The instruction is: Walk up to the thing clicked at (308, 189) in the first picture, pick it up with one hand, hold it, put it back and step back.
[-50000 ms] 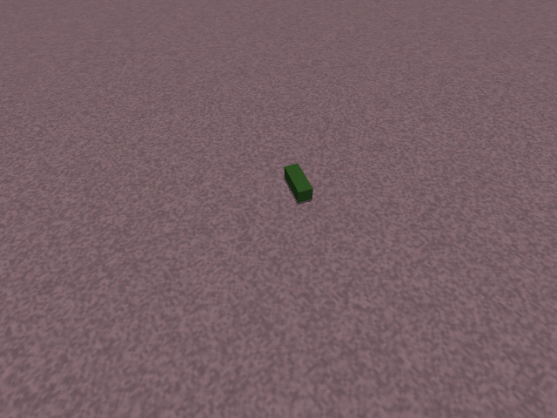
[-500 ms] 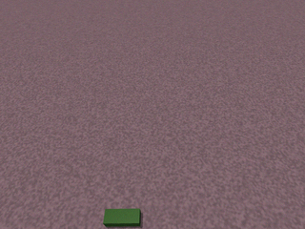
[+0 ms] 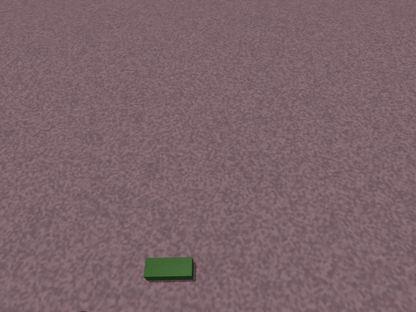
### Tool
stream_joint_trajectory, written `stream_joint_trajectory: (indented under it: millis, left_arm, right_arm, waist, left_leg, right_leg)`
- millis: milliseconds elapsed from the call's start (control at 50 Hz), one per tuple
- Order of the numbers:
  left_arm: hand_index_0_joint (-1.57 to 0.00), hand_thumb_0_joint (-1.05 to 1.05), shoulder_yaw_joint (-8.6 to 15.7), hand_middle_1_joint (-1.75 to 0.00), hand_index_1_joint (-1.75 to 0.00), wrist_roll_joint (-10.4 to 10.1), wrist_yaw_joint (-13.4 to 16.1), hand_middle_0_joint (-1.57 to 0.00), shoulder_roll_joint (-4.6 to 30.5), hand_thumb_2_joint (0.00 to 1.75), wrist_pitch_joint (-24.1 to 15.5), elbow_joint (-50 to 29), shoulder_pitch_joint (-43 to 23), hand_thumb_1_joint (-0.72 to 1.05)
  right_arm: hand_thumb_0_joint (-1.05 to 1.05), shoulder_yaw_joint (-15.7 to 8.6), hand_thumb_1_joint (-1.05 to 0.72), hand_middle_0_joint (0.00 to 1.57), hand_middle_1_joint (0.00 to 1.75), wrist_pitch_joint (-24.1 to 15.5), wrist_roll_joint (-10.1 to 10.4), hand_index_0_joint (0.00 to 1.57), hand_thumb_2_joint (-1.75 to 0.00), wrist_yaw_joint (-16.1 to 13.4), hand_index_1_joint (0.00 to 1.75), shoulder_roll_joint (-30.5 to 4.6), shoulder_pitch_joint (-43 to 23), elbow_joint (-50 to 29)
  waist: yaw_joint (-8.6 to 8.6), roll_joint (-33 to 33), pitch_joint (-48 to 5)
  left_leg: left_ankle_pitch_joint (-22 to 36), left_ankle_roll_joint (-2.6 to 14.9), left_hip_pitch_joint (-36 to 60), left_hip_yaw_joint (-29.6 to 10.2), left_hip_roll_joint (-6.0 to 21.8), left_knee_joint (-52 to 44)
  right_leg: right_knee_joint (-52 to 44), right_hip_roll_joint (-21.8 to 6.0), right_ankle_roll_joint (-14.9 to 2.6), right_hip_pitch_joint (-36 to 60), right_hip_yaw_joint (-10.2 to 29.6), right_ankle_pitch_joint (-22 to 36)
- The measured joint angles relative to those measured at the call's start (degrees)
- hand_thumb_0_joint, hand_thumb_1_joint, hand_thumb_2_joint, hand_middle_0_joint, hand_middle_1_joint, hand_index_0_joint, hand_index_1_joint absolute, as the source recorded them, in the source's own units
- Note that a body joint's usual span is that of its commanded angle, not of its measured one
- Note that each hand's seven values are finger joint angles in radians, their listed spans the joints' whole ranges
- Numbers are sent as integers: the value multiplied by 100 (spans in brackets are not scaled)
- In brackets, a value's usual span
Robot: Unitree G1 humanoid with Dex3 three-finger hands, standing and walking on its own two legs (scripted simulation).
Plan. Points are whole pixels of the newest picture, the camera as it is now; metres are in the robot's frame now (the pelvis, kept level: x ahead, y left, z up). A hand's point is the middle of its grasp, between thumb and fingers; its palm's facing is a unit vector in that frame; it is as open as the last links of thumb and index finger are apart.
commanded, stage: step back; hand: left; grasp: from above
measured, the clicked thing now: (169, 268) +0.38 +0.22 -0.73
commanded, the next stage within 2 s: none
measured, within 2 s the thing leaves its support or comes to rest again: neither
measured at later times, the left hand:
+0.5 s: hand out of the picture +0.02 +0.26 -0.16, palm faces -0.10 -0.92 -0.39, open 7.4 cm
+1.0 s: hand out of the picture -0.11 +0.31 -0.15, palm faces -0.01 -0.93 -0.37, open 7.4 cm
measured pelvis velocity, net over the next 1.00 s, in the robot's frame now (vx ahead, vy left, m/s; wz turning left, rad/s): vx -0.23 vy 0.04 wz -0.04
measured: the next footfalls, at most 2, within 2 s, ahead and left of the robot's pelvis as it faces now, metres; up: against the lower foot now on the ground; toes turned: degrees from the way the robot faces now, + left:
right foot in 0.44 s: -0.06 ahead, -0.11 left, +0.00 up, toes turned -2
left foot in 0.80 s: -0.14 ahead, +0.15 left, +0.00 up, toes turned -3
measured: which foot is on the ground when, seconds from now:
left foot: down 0.00-0.48, up 0.50-0.78, down 0.80-1.00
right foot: down 0.00-0.08, up 0.10-0.42, down 0.44-0.82, up 0.84-1.00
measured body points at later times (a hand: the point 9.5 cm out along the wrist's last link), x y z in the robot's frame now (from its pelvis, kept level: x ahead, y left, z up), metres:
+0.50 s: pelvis -0.09 +0.01 -0.02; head -0.03 -0.01 +0.43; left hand +0.03 +0.31 -0.13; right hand -0.01 -0.31 -0.14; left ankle -0.01 +0.12 -0.73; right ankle -0.10 -0.11 -0.73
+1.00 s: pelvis -0.23 +0.04 +0.00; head -0.17 +0.06 +0.44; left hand -0.11 +0.35 -0.13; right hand -0.13 -0.27 -0.11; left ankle -0.18 +0.15 -0.73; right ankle -0.26 -0.11 -0.64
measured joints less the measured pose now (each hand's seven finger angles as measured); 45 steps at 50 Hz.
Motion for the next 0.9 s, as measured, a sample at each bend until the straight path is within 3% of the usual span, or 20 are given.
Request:
stream_joint_trajectory:
  millis: [40,60,100,160,200,260,360,440,480,540,580,640,740,780,820,860,900]
  left_arm:
    - [-21,0,5,-30,-30,44,15,-21,68,90,57,-144,-51,90]
    - [-21,0,-1,-30,-30,51,21,-21,106,90,85,-217,-82,90]
    - [-21,0,13,-30,-30,19,47,-21,207,90,147,-365,-218,90]
    - [-21,0,57,-30,-30,6,148,-21,319,90,198,-546,-386,90]
    - [-21,0,43,-30,-30,-19,171,-20,326,90,194,-617,-386,90]
    - [-21,0,18,-30,-30,-9,135,-20,276,90,175,-704,-229,90]
    - [-21,0,33,-30,-30,15,55,-21,181,90,179,-767,93,90]
    - [-21,0,63,-30,-30,52,-1,-21,126,90,99,-763,271,90]
    - [-21,0,65,-30,-30,103,-13,-21,-13,90,54,-723,295,90]
    - [-21,0,22,-30,-30,129,-65,-21,-55,90,47,-836,431,90]
    - [-21,0,10,-30,-30,119,-39,-21,-106,90,52,-898,467,90]
    - [-21,0,8,-30,-30,135,-1,-21,-132,90,66,-1041,432,90]
    - [-21,0,-3,-30,-30,144,72,-21,-45,90,35,-1390,258,90]
    - [-21,0,-11,-30,-30,107,58,-21,43,90,62,-1489,192,90]
    - [-21,0,11,-30,-30,66,43,-21,171,90,123,-1504,111,90]
    - [-21,0,49,-30,-30,48,66,-21,195,90,195,-1374,117,90]
    - [-21,0,76,-30,-30,36,80,-21,224,90,257,-1248,160,90]
  right_arm:
    - [0,-53,-91,20,29,31,-6,21,-90,28,30,-57,82,-142]
    - [0,-74,-91,20,29,22,-15,21,-90,37,30,-86,150,-202]
    - [0,-120,-91,20,29,-24,-85,20,-90,16,30,-73,248,-258]
    - [0,-77,-91,20,29,-51,-149,20,-90,-1,30,88,320,-309]
    - [0,-49,-91,20,29,-36,-180,21,-90,-48,30,167,369,-365]
    - [0,-44,-91,21,30,-24,-196,21,-90,-119,30,215,371,-507]
    - [0,-34,-90,21,30,-91,-179,21,-90,-167,30,240,321,-827]
    - [0,10,-90,21,30,-36,-138,21,-90,-138,30,175,271,-947]
    - [0,-10,-90,21,30,26,-81,21,-90,-127,30,72,195,-892]
    - [0,-45,-90,21,30,120,-36,21,-90,-149,30,73,197,-789]
    - [0,-48,-91,21,30,102,3,21,-90,-155,30,17,261,-779]
    - [0,-34,-91,21,29,35,3,21,-90,-182,30,-75,399,-804]
    - [0,-33,-91,21,29,32,-46,21,-90,-200,30,-131,533,-819]
    - [0,-47,-91,20,29,-13,-86,21,-90,-173,30,-116,561,-829]
    - [0,-75,-91,20,29,-55,-168,21,-90,-151,30,-5,506,-809]
    - [0,-37,-91,20,29,-58,-207,21,-90,-63,30,57,473,-845]
    - [0,7,-91,21,29,-81,-226,21,-90,-46,30,127,475,-878]
  waist:
    - [-29,-76,3]
    - [-52,-87,-16]
    - [-51,-176,20]
    - [-54,-340,217]
    - [-72,-372,258]
    - [-82,-331,290]
    - [-112,-226,327]
    - [-70,-148,271]
    - [-118,167,329]
    - [-6,66,234]
    - [53,46,177]
    - [91,65,113]
    - [86,20,168]
    - [55,-50,185]
    - [94,-327,298]
    - [76,-346,298]
    - [-13,-289,231]
  left_leg:
    - [-246,102,-55,67,-121,294]
    - [66,135,7,102,-117,166]
    - [-296,80,35,131,-156,30]
    - [-134,103,-29,168,-173,-17]
    - [54,121,-12,188,-156,-225]
    - [240,155,2,283,-97,-440]
    - [361,143,-116,452,20,-419]
    - [285,44,-393,565,106,-20]
    - [245,-1,-510,359,259,201]
    - [-905,-55,-843,-132,-288,1474]
    - [-1005,-80,-952,-402,-590,2253]
    - [-1030,-166,-849,-547,-719,2589]
    - [-1122,-193,-197,-294,-392,1254]
    - [-687,-137,172,-121,-235,246]
    - [-170,-35,320,64,-349,-149]
    - [-162,41,224,99,-289,-50]
    - [-13,57,168,16,-169,-169]
  right_leg:
    - [317,-99,37,-228,55,-113]
    - [497,-120,64,-355,61,-183]
    - [1029,-76,-75,-687,248,-578]
    - [2237,528,-289,-1085,952,-1648]
    - [2917,807,-326,-1268,1082,-1709]
    - [3485,934,-233,-1330,995,-1619]
    - [2719,736,-73,-857,803,-1535]
    - [979,479,-164,-171,569,-831]
    - [822,654,-223,-92,391,-658]
    - [884,508,-299,-248,467,-583]
    - [703,418,-281,-282,502,-402]
    - [491,340,-254,-390,465,-157]
    - [551,211,-178,-662,273,39]
    - [775,141,-116,-843,203,23]
    - [1063,-8,-108,-1010,340,-8]
    - [1708,313,-181,-1198,675,-1002]
    - [2761,744,-235,-1393,958,-1478]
